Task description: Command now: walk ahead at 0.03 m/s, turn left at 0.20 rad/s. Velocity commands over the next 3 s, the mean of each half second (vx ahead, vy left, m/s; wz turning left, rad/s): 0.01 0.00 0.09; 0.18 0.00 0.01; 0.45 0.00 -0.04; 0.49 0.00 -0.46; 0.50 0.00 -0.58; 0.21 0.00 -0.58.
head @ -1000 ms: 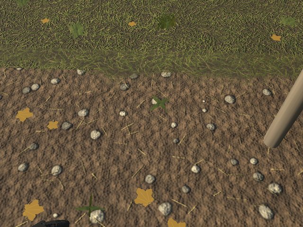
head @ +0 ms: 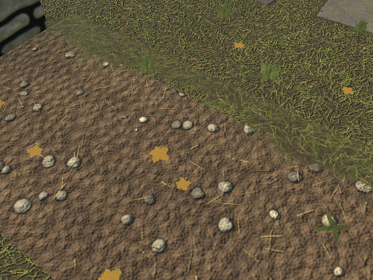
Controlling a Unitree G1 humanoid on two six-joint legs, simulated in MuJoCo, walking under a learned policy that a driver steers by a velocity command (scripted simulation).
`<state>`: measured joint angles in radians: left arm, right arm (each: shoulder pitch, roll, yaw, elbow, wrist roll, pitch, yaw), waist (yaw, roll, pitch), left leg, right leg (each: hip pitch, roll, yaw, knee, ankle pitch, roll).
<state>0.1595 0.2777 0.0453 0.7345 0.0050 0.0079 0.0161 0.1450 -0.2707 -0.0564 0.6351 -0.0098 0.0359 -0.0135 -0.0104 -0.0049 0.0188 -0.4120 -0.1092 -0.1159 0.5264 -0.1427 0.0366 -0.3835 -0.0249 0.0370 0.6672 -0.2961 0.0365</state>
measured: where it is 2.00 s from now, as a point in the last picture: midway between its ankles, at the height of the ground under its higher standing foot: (198, 235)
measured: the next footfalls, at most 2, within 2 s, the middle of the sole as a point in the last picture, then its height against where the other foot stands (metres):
right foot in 0.02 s outside the picture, level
right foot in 1.38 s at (230, 270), level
